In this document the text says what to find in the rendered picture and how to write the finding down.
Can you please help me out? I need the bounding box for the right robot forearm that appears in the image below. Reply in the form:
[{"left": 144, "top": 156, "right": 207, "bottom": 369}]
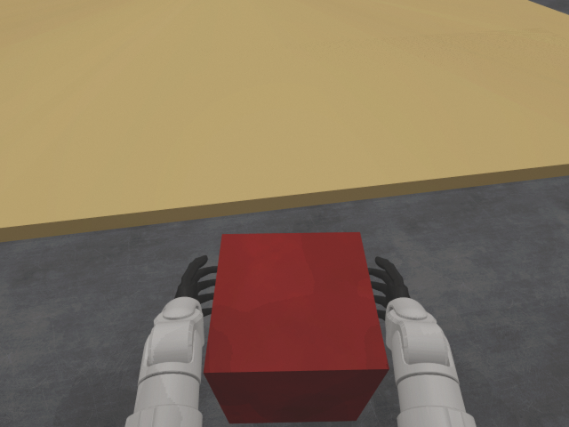
[{"left": 385, "top": 297, "right": 477, "bottom": 427}]

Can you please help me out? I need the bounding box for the left robot forearm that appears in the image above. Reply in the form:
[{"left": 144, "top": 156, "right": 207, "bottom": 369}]
[{"left": 125, "top": 297, "right": 204, "bottom": 427}]

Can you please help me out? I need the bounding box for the robot right hand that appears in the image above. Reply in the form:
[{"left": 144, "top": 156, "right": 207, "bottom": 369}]
[{"left": 368, "top": 256, "right": 411, "bottom": 320}]

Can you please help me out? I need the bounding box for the carton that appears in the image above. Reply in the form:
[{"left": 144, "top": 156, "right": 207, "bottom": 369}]
[{"left": 204, "top": 232, "right": 389, "bottom": 423}]

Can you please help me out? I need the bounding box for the robot left hand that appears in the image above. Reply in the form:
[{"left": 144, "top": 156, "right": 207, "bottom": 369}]
[{"left": 174, "top": 255, "right": 218, "bottom": 317}]

